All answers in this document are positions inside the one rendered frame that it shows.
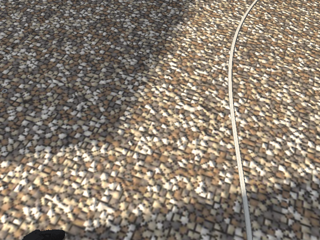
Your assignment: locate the left robot hand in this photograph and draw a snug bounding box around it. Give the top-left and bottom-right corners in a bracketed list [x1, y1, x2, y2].
[22, 229, 65, 240]

